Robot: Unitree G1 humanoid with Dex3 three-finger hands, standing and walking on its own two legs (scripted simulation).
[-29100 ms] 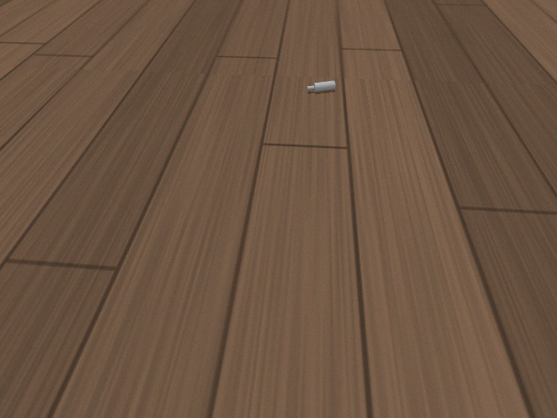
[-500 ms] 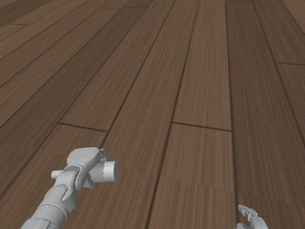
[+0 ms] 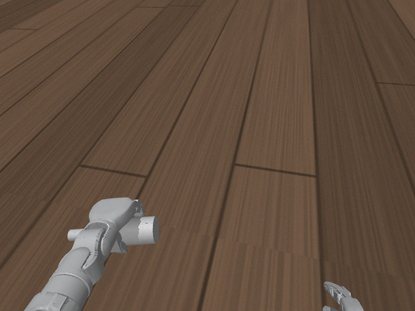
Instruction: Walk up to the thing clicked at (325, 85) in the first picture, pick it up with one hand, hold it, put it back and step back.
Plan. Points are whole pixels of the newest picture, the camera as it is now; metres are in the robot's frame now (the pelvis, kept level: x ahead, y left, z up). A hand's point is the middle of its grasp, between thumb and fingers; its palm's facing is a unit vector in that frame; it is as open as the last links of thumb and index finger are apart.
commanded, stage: hold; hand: left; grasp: from above
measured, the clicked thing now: (113, 232) +0.30 +0.25 -0.06
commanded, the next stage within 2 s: crouch in 0.10 s
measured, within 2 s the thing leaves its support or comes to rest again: neither
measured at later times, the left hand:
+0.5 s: hand (126, 243) +0.29 +0.22 -0.09, palm faces -0.46 -0.02 -0.89, open 9.0 cm
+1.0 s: hand (155, 251) +0.36 +0.22 -0.33, palm faces -0.42 +0.02 -0.91, open 9.0 cm
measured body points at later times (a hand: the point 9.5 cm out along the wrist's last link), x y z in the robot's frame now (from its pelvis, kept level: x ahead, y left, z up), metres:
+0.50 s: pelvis -0.01 +0.00 -0.01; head +0.03 -0.01 +0.44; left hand +0.31 +0.22 -0.03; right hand +0.13 -0.26 -0.13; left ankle +0.02 +0.11 -0.74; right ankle -0.01 -0.11 -0.74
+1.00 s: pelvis -0.07 +0.01 -0.21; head +0.10 +0.02 +0.21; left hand +0.38 +0.22 -0.28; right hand -0.04 -0.27 -0.33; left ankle +0.02 +0.11 -0.74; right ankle -0.01 -0.11 -0.74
